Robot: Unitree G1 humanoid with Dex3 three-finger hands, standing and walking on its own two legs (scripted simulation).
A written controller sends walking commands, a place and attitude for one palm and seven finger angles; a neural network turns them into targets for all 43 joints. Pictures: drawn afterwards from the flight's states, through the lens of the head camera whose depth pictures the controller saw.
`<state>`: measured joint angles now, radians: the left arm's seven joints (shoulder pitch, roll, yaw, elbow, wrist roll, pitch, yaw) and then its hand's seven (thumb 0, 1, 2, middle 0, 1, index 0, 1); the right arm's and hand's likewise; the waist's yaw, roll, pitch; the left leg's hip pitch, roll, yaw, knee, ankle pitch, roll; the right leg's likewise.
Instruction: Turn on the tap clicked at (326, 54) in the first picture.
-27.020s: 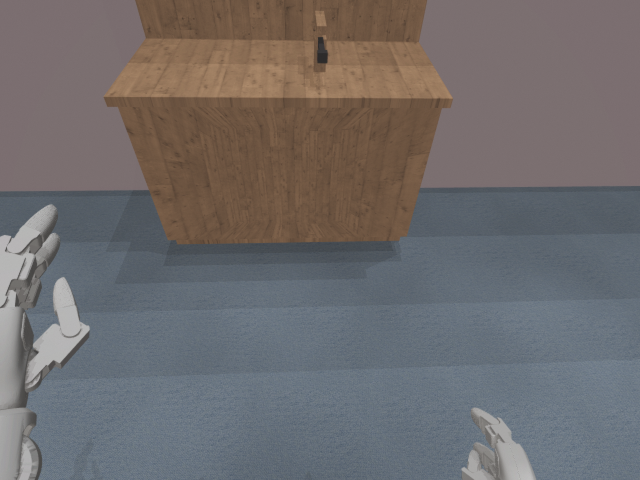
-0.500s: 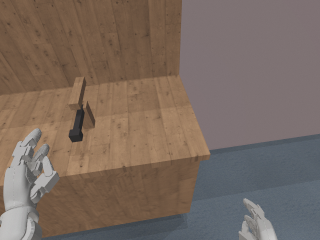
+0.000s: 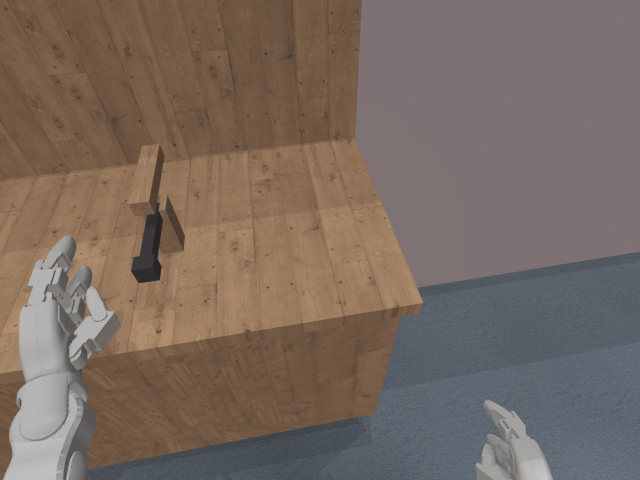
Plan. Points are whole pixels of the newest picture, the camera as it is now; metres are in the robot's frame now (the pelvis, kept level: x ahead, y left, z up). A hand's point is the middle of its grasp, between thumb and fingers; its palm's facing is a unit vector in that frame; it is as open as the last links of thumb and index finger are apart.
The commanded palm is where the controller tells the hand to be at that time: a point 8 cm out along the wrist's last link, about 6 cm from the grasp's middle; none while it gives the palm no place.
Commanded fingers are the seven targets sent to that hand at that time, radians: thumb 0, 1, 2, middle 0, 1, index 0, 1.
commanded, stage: reach beside the lever's end, fingers flat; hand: left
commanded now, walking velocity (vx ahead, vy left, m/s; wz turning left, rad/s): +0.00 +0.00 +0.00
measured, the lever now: (146, 268) +0.36 +0.28 +0.06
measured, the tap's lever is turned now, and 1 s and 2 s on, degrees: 0 0 5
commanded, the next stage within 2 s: push the lever round in 1.18 s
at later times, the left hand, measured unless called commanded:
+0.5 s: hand (119, 294) +0.31 +0.29 +0.07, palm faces +0.46 -0.88 -0.10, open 7.7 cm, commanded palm +0.26 +0.33 +0.07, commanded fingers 0.00 0.90 0.90 -0.15 -0.16 -0.15 -0.16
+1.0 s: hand (122, 284) +0.33 +0.30 +0.06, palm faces +0.46 -0.88 -0.10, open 7.8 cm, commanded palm +0.29 +0.34 +0.06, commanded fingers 0.00 0.90 0.90 -0.15 -0.15 -0.15 -0.15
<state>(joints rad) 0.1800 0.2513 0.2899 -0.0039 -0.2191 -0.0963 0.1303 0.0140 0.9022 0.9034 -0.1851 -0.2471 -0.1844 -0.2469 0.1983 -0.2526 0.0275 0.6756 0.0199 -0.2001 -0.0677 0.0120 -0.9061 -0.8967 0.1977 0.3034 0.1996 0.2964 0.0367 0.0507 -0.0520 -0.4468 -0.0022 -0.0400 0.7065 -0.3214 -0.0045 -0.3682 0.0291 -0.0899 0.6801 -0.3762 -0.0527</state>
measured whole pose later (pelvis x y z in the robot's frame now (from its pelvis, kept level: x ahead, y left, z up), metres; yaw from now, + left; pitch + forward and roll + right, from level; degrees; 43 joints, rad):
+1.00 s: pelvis +0.00 +0.02 -0.01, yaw -2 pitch +9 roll -2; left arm -0.13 0.32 0.41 0.45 -0.18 -0.27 0.07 0.01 0.90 0.90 -0.15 -0.15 -0.15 -0.15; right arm 0.27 -0.26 0.00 0.68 0.01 -0.08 -0.04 0.01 -0.91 -0.90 0.20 0.30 0.20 0.30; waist -0.02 0.04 -0.08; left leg -0.62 0.01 -0.02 0.83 -0.37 0.02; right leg -0.54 0.04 -0.07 0.77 -0.40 -0.03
